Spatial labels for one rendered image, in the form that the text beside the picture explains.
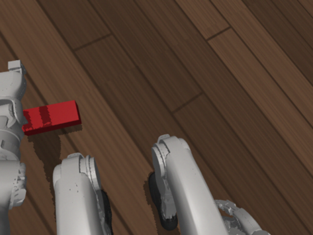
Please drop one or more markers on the carton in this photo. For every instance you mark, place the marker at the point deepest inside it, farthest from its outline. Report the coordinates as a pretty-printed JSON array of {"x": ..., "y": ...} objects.
[{"x": 51, "y": 117}]

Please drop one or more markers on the right robot hand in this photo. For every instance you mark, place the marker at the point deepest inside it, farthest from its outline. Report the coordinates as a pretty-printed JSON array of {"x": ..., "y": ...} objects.
[{"x": 242, "y": 222}]

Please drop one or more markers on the left robot hand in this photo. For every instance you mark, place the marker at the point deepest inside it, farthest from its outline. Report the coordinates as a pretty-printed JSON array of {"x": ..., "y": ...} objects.
[{"x": 13, "y": 82}]

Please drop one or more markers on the left robot foot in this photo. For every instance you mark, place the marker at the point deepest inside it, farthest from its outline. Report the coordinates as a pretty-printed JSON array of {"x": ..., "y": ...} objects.
[{"x": 108, "y": 212}]

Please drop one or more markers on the left robot arm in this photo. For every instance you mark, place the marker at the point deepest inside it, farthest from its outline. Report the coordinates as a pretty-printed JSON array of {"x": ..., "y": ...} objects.
[{"x": 12, "y": 172}]

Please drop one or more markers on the right robot foot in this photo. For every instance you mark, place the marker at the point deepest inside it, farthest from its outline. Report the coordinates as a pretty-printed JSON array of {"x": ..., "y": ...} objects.
[{"x": 168, "y": 224}]

